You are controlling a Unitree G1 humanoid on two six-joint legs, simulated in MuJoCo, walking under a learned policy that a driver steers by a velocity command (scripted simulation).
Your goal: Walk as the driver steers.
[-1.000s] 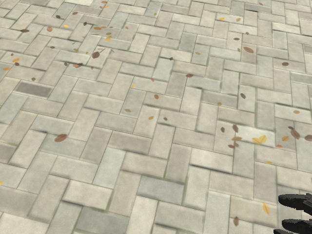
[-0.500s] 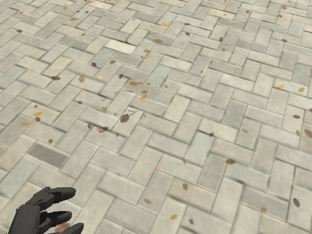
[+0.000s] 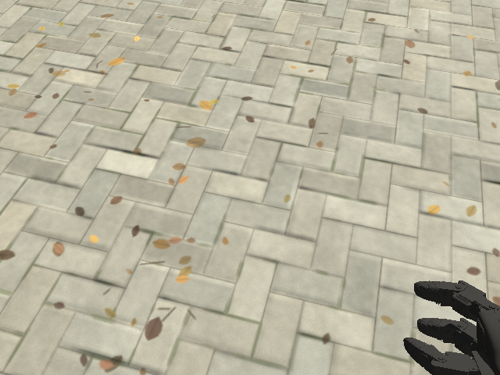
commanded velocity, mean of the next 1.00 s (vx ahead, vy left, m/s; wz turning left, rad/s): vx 0.43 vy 0.00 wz -0.49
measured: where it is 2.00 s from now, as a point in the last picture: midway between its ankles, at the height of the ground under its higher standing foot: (285, 255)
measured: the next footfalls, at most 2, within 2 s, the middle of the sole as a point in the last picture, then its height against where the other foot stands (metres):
right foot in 0.36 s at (346, 373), level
left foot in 0.80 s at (295, 298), level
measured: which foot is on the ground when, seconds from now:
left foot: down 0.00-0.36, up 0.38-0.78, down 0.80-1.00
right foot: up 0.00-0.34, down 0.36-0.82, up 0.84-1.00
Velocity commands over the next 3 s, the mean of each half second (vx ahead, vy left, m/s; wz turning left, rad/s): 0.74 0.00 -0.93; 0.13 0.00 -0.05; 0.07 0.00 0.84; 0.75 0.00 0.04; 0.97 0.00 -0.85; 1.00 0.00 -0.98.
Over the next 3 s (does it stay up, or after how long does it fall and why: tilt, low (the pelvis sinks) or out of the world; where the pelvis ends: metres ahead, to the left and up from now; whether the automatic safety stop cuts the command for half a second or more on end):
stays up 1.60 -0.17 -0.02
